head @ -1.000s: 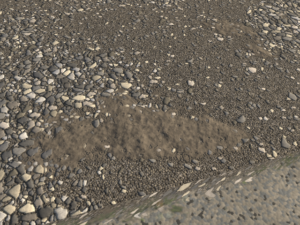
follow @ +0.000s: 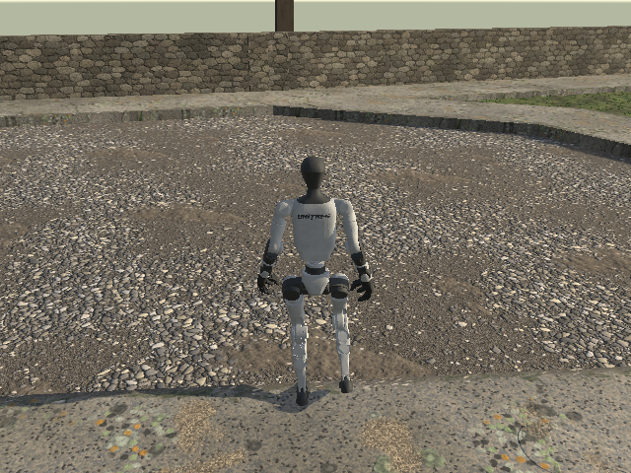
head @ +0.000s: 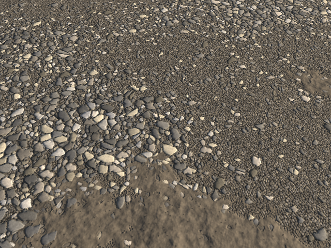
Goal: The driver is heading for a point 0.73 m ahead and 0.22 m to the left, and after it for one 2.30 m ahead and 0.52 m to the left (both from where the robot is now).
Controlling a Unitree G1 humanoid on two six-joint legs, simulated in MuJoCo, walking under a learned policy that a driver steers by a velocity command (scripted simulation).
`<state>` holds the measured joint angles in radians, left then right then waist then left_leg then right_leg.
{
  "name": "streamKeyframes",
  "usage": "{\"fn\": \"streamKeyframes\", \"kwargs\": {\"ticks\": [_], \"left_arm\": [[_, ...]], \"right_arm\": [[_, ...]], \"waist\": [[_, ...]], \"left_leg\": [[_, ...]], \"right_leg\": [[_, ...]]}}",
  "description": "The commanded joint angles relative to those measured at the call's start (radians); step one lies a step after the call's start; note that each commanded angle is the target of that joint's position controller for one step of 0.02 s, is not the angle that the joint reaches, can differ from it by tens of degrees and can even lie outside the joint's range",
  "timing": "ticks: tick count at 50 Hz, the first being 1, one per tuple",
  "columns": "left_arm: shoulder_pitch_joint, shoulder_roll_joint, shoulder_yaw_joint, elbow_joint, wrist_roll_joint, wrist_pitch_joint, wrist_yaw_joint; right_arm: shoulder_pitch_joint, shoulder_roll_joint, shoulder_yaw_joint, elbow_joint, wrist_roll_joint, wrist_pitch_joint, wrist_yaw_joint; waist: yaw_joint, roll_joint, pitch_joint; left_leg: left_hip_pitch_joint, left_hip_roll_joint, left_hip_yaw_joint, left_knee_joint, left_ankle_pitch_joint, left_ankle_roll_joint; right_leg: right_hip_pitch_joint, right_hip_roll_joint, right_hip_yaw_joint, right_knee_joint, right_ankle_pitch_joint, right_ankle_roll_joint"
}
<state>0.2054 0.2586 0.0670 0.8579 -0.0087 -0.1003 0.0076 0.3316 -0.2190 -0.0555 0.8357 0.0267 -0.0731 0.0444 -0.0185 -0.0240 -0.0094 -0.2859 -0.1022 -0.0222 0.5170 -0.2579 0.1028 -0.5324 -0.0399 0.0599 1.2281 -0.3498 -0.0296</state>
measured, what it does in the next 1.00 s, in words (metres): goes down, turning left: right foot 0.18 m lower, then left foot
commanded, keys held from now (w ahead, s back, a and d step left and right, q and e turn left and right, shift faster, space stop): w+q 1.00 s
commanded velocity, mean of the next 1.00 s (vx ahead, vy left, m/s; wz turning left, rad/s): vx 0.50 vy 0.00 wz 0.57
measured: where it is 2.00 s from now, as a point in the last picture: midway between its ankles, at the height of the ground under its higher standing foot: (134, 208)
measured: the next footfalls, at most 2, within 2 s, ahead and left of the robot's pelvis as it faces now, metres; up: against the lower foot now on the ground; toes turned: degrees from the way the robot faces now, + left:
right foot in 0.48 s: +0.45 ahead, -0.17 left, -0.18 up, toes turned +21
left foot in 1.00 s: +0.63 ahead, +0.13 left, -0.18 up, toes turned +35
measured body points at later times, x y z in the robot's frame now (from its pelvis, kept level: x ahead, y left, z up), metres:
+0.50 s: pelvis +0.32 -0.08 -0.15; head +0.33 -0.08 +0.30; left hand +0.47 +0.21 -0.22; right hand +0.34 -0.36 -0.28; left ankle +0.04 +0.06 -0.68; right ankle +0.42 -0.18 -0.90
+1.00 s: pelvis +0.55 -0.01 -0.20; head +0.57 +0.01 +0.25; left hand +0.38 +0.21 -0.33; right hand +0.89 -0.05 -0.25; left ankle +0.59 +0.10 -0.92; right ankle +0.42 -0.18 -0.90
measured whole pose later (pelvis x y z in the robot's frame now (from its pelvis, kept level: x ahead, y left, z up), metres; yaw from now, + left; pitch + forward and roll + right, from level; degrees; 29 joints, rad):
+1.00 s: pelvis +0.55 -0.01 -0.20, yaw +34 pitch +3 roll -1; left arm 0.39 0.25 0.06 0.92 -0.01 -0.04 0.04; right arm 0.00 -0.22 -0.07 0.58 0.02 -0.04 0.06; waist 0.06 0.01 0.00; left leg -0.52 -0.04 0.06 0.61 -0.14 0.14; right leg 0.04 0.00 -0.22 0.49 -0.48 -0.02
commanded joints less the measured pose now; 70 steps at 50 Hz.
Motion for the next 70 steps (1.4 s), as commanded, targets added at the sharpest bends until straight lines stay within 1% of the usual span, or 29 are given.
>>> {"fn": "streamKeyframes", "kwargs": {"ticks": [1, 4, 6, 8, 11, 20, 22, 23, 24, 25, 26, 27, 28, 29, 30, 32, 33, 36, 39, 44, 49, 50, 51, 52, 54, 55, 59, 63, 70], "left_arm": [[0.011, 0.09, 0.037, -0.085, 0.019, 0.02, 0.01], [-0.007, 0.043, 0.018, -0.095, 0.038, 0.016, -0.013], [-0.134, 0.108, 0.043, -0.152, 0.001, 0.004, -0.029], [-0.297, 0.126, 0.038, -0.212, -0.001, -0.029, -0.033], [-0.316, 0.048, 0.013, -0.226, 0.043, -0.042, -0.061], [-0.263, 0.071, 0.008, -0.252, 0.013, -0.04, -0.092], [-0.026, 0.109, 0.039, -0.163, 0.007, -0.044, -0.069], [0.182, 0.124, 0.049, -0.092, -0.004, -0.034, -0.059], [0.354, 0.118, 0.033, -0.046, 0.009, -0.029, -0.069], [0.34, 0.172, 0.032, -0.017, 0.035, -0.028, -0.073], [0.318, 0.159, 0.047, -0.046, 0.011, -0.011, -0.069], [0.317, 0.153, 0.051, -0.053, 0.029, 0.013, -0.065], [0.295, 0.295, 0.087, 0.014, 0.02, 0.021, -0.057], [0.132, 0.146, 0.037, -0.066, 0.025, 0.006, -0.041], [0.07, 0.111, 0.022, -0.053, 0.036, -0.013, -0.029], [-0.008, 0.061, 0.001, -0.03, 0.018, -0.023, -0.022], [0.007, 0.079, 0.004, -0.025, 0.039, -0.031, -0.013], [0.112, 0.089, 0.005, 0.017, 0.025, -0.027, 0.01], [0.156, 0.116, 0.016, 0.029, 0.0, 0.0, 0.024], [0.221, 0.134, 0.022, 0.043, 0.005, 0.038, 0.034], [0.151, 0.216, 0.046, -0.013, -0.005, 0.058, 0.042], [0.103, 0.213, 0.045, -0.038, -0.015, 0.048, 0.038], [0.141, 0.081, 0.007, -0.074, 0.043, 0.022, 0.018], [0.157, 0.085, -0.008, -0.127, 0.012, -0.026, -0.012], [0.008, 0.149, 0.011, -0.168, -0.027, -0.058, -0.027], [-0.004, 0.139, 0.013, -0.161, -0.003, -0.049, -0.018], [0.033, 0.12, 0.019, -0.173, 0.022, 0.003, 0.001], [-0.053, 0.047, -0.015, -0.173, 0.022, 0.013, -0.004], [-0.117, 0.128, 0.005, -0.202, 0.012, 0.011, -0.033]], "right_arm": [[-0.035, -0.132, -0.021, -0.102, 0.002, -0.012, -0.03], [0.055, -0.169, -0.04, -0.101, -0.03, 0.007, -0.059], [0.189, -0.158, -0.036, -0.069, -0.012, 0.0, -0.071], [0.275, -0.165, -0.034, -0.044, 0.006, -0.017, -0.096], [0.196, -0.154, -0.026, -0.062, -0.006, 0.002, -0.12], [0.159, -0.134, -0.029, -0.085, 0.026, 0.052, -0.133], [0.141, -0.11, -0.023, -0.064, 0.031, 0.052, -0.123], [0.165, -0.108, -0.023, -0.039, 0.01, 0.052, -0.108], [0.199, -0.013, -0.004, -0.007, -0.006, 0.035, -0.087], [0.419, 0.052, 0.017, 0.001, 0.013, 0.017, -0.058], [0.421, -0.052, 0.014, -0.024, 0.042, 0.002, -0.048], [0.313, -0.083, 0.006, -0.02, 0.03, -0.007, -0.053], [0.283, -0.063, 0.016, -0.096, 0.047, -0.009, -0.071], [0.088, -0.148, -0.017, -0.118, 0.051, 0.004, -0.093], [0.021, -0.167, -0.022, -0.143, 0.04, 0.021, -0.097], [0.002, -0.112, -0.031, -0.136, -0.005, 0.042, -0.089], [-0.036, -0.095, -0.035, -0.147, -0.016, 0.036, -0.083], [-0.098, -0.023, -0.021, -0.181, -0.012, 0.021, -0.056], [-0.205, -0.02, -0.018, -0.218, -0.008, 0.032, -0.029], [-0.377, -0.018, -0.018, -0.296, 0.0, 0.03, 0.015], [-0.187, -0.114, -0.059, -0.282, -0.006, 0.028, 0.019], [0.001, -0.182, -0.09, -0.236, -0.009, 0.03, 0.004], [0.063, -0.264, -0.098, -0.203, 0.002, 0.034, -0.019], [0.084, -0.291, -0.094, -0.234, -0.013, 0.018, -0.02], [-0.013, -0.19, -0.07, -0.233, -0.016, 0.012, -0.028], [-0.094, -0.177, -0.062, -0.253, -0.013, 0.006, -0.023], [-0.167, -0.164, -0.051, -0.25, -0.02, 0.007, -0.04], [-0.094, -0.149, -0.041, -0.184, -0.017, 0.024, -0.061], [-0.082, -0.167, -0.033, -0.126, -0.025, 0.018, -0.061]], "waist": [[0.054, 0.033, -0.01], [0.027, 0.049, -0.081], [-0.026, 0.094, -0.04], [-0.065, 0.082, 0.026], [-0.058, 0.119, 0.05], [-0.067, 0.138, 0.052], [0.026, 0.078, -0.018], [0.1, 0.039, -0.075], [0.149, -0.048, -0.158], [0.014, -0.395, -0.216], [0.036, -0.386, -0.309], [0.079, -0.25, -0.265], [-0.008, -0.305, -0.321], [0.002, -0.093, -0.168], [-0.015, -0.117, -0.071], [-0.043, -0.093, 0.066], [-0.029, -0.11, 0.067], [0.004, -0.097, 0.016], [0.043, -0.029, 0.023], [0.088, -0.001, 0.073], [-0.057, -0.078, -0.067], [-0.16, -0.039, -0.15], [-0.091, 0.215, -0.208], [-0.071, 0.271, -0.359], [-0.059, 0.042, -0.135], [-0.005, -0.043, -0.061], [0.069, 0.006, -0.038], [0.008, 0.083, -0.084], [-0.004, 0.113, -0.072]], "left_leg": [[0.077, 0.258, -0.328, -0.255, 0.402, 0.208], [0.083, 0.233, -0.266, -0.165, 0.571, 0.196], [0.257, 0.25, -0.359, -0.157, 0.346, 0.181], [0.377, 0.287, -0.454, -0.14, 0.223, 0.166], [0.054, 0.188, -0.344, -0.087, 0.035, 0.135], [0.082, 0.116, -0.432, 0.315, -0.078, 0.036], [0.14, 0.032, -0.354, 0.653, -0.019, -0.015], [-0.026, 0.014, -0.29, 0.925, -0.187, -0.056], [-0.33, -0.064, -0.284, 1.274, -0.627, -0.081], [-0.61, -0.017, -0.289, 1.44, -0.618, -0.084], [-0.768, 0.051, -0.264, 1.382, -0.478, -0.094], [-0.786, 0.072, -0.205, 1.428, -0.409, -0.109], [-0.801, 0.112, -0.114, 1.535, -0.269, -0.117], [-0.769, 0.175, -0.142, 1.319, -0.062, -0.073], [-0.712, 0.202, -0.176, 1.253, -0.018, -0.06], [-0.497, 0.213, -0.173, 0.835, 0.101, -0.096], [-0.421, 0.196, -0.129, 0.724, 0.181, -0.106], [-0.427, 0.158, -0.111, 0.446, 0.306, -0.088], [-0.5, 0.137, -0.08, 0.301, 0.325, -0.047], [-0.528, 0.123, 0.019, 0.195, 0.256, -0.026], [-0.072, 0.006, 0.138, 0.104, 0.057, 0.061], [0.233, 0.031, 0.047, -0.017, 0.181, 0.114], [0.565, 0.273, -0.318, 0.031, 0.39, 0.208], [0.755, 0.442, -0.794, -0.112, 0.189, 0.397], [0.501, 0.355, -0.551, -0.195, 0.201, 0.287], [0.336, 0.314, -0.468, -0.214, 0.361, 0.249], [0.054, 0.239, -0.262, -0.221, 0.782, 0.203], [0.012, 0.153, -0.094, -0.192, 0.809, 0.111], [0.19, 0.264, -0.148, -0.055, 0.694, 0.073]], "right_leg": [[-0.128, -0.062, 0.031, -0.166, 0.097, 0.029], [-0.09, -0.031, -0.003, -0.202, 0.346, 0.043], [-0.328, -0.048, 0.078, -0.258, 0.39, 0.021], [-0.492, -0.042, 0.112, -0.429, 0.406, 0.007], [-0.178, 0.016, 0.05, -0.598, 0.748, 0.011], [0.081, -0.034, 0.113, -0.865, 0.793, 0.011], [0.3, -0.079, 0.068, -1.066, 0.981, 0.025], [0.575, -0.15, 0.105, -1.043, 0.997, 0.018], [0.884, -0.222, 0.165, -0.794, 1.077, 0.009], [1.093, -0.265, 0.137, -0.455, 1.519, 0.062], [1.135, -0.321, 0.267, -0.514, 1.204, -0.008], [0.997, -0.316, 0.268, -0.578, 1.043, -0.049], [0.857, -0.458, 0.582, -0.802, 0.399, -0.196], [0.621, -0.423, 0.524, -0.929, 0.249, -0.196], [0.449, -0.43, 0.509, -0.922, 0.298, -0.19], [0.195, -0.204, 0.136, -0.975, 0.422, -0.091], [0.155, -0.161, 0.055, -1.006, 0.498, -0.079], [0.333, -0.183, 0.005, -0.994, 0.777, -0.077], [0.517, -0.216, -0.03, -1.004, 0.795, -0.054], [0.646, -0.228, -0.124, -0.963, 0.818, -0.03], [0.556, -0.213, -0.204, -0.565, 1.364, -0.049], [0.38, -0.162, -0.225, -0.309, 1.167, -0.024], [-0.003, -0.008, -0.202, 0.04, -0.002, 0.003], [-0.28, 0.094, 0.021, 0.265, -0.275, 0.008], [-0.326, -0.004, 0.061, 0.116, -0.069, -0.002], [-0.257, -0.031, 0.043, 0.042, -0.038, 0.019], [-0.07, -0.05, -0.012, -0.14, 0.031, 0.096], [0.05, -0.01, -0.064, -0.443, 0.33, 0.088], [0.076, 0.021, -0.041, -0.658, 0.297, -0.009]]}}
Over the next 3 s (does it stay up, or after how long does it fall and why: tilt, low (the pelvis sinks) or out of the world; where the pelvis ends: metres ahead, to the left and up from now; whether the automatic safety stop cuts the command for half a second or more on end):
stays up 0.74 0.13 -0.18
